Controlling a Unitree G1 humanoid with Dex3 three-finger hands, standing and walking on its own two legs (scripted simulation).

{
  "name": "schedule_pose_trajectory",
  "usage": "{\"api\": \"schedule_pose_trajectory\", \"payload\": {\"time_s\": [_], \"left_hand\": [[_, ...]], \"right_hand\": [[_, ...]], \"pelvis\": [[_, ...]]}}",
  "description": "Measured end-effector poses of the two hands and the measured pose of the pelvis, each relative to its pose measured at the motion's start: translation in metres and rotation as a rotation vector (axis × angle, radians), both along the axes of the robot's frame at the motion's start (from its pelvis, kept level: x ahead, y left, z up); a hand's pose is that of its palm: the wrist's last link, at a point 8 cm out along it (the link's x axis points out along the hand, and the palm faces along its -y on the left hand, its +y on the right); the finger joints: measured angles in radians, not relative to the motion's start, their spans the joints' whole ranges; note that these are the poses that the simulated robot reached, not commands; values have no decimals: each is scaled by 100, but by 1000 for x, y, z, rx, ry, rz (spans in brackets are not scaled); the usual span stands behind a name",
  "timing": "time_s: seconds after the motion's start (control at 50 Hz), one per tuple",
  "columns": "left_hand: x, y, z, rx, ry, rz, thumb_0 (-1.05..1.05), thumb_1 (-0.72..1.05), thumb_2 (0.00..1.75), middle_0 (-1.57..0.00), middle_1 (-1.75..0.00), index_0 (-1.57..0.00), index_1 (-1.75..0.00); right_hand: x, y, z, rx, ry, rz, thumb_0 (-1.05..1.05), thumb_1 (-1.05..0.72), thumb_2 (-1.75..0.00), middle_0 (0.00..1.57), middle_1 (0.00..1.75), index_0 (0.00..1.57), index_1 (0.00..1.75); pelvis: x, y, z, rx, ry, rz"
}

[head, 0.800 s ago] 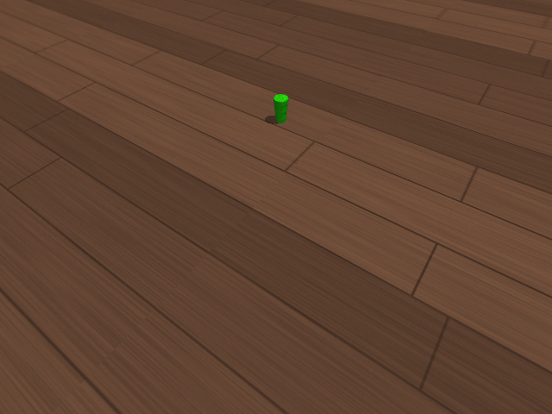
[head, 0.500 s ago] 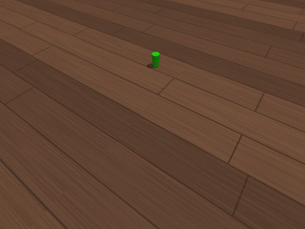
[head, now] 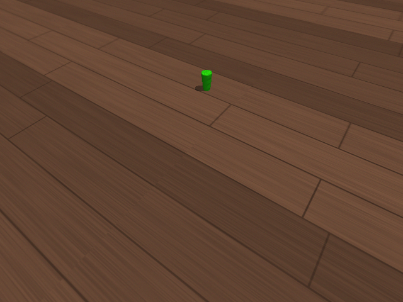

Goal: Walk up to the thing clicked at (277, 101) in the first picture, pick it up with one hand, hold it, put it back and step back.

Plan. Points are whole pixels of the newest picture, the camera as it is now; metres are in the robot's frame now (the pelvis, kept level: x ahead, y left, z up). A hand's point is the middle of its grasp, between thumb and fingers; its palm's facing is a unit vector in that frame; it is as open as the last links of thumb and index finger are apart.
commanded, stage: stand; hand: left
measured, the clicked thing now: (206, 81) +1.85 +0.00 -0.70
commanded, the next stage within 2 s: walk up in 0.32 s
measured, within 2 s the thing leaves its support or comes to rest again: neither
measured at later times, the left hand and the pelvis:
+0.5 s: hand out of the picture +0.10 +0.26 -0.14, palm faces -0.09 -0.93 -0.36, open 7.4 cm; pelvis +0.02 -0.02 +0.00, yaw -3 degrees
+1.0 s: hand (140, 260) +0.24 +0.18 -0.15, palm faces -0.04 -0.93 -0.36, open 7.4 cm; pelvis +0.21 -0.10 -0.01, yaw -3 degrees
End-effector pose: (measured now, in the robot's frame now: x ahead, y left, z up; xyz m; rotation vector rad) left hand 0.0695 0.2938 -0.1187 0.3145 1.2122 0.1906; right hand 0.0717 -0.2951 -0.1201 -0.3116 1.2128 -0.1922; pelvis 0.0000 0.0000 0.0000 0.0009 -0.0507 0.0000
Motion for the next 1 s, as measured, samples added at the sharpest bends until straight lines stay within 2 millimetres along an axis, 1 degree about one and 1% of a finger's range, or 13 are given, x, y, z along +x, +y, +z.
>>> {"api": "schedule_pose_trajectory", "payload": {"time_s": [0.32, 0.38, 0.42, 0.48, 0.56, 0.62, 0.66, 0.68, 0.72, 0.8, 0.86, 0.92, 1.0], "left_hand": [[-2, -1, -1, -1, 9, -1, 1, 90, 90, -21, -30, -20, -30], [0, 3, 2, -17, 0, -8, 1, 90, 90, -21, -30, -20, -30], [5, 7, 5, -7, 5, -23, 1, 90, 89, -21, -30, -20, -30], [22, 9, 11, 17, 4, -57, 1, 90, 90, -21, -30, -20, -30], [56, 2, 24, 48, -24, -100, 1, 90, 90, -21, -30, -20, -30], [84, -11, 31, 81, -58, -117, 1, 90, 90, -20, -30, -20, -30], [100, -20, 29, 115, -99, -118, 1, 90, 90, -21, -30, -20, -30], [104, -25, 28, 128, -121, -109, 1, 90, 90, -21, -30, -20, -30], [107, -37, 27, 126, -138, -84, 1, 90, 90, -20, -30, -20, -30], [109, -60, 30, 88, -93, -46, 1, 90, 90, -21, -30, -20, -30], [117, -71, 27, 64, -55, -33, 1, 90, 90, -21, -30, -20, -30], [133, -77, 21, 45, -26, -24, 1, 90, 89, -21, -30, -21, -30], [166, -75, 8, 23, 1, -15, 1, 90, 89, -21, -30, -21, -30]], "right_hand": [[-5, -2, 0, -5, 18, -3, 0, -91, -90, 21, 30, 21, 30], [-5, -6, 3, 9, -12, -6, 0, -91, -90, 21, 30, 21, 30], [-7, -15, 5, 7, -42, -21, 0, -91, -90, 21, 30, 21, 30], [-14, -34, 9, -11, -55, -52, 0, -90, -90, 21, 30, 21, 30], [-20, -69, 7, -33, -23, -89, 0, -90, -90, 21, 30, 21, 30], [-12, -100, -2, -41, -5, -109, 0, -90, -90, 21, 30, 21, 30], [3, -122, -14, -52, 3, -104, 1, -90, -90, 21, 30, 21, 30], [12, -129, -19, -57, 8, -98, 1, -90, -90, 21, 30, 21, 30], [37, -136, -21, -49, 5, -88, 1, -91, -90, 20, 30, 21, 30], [95, -136, -8, -6, -68, -47, 1, -91, -90, 20, 30, 20, 30], [134, -134, 3, 18, -105, -20, 1, -91, -90, 20, 30, 20, 30], [170, -132, 10, 24, -105, 5, 1, -91, -90, 20, 30, 20, 30], [224, -129, 13, 7, -90, 38, 1, -91, -90, 20, 30, 21, 30]], "pelvis": [[0, -1, 0, -1, 3, 2], [5, -2, 0, 6, 21, -12], [8, -5, -1, 8, 32, -29], [15, -15, -2, 16, 35, -44], [34, -35, -4, 21, 26, -67], [55, -55, -12, 29, 17, -81], [69, -71, -23, 23, 10, -80], [75, -77, -27, 9, 7, -74], [88, -85, -26, -6, 1, -71], [118, -94, -12, -17, -4, -70], [144, -100, -6, -18, 2, -70], [172, -103, -4, -21, 12, -69], [215, -101, -9, -34, 19, -60]]}}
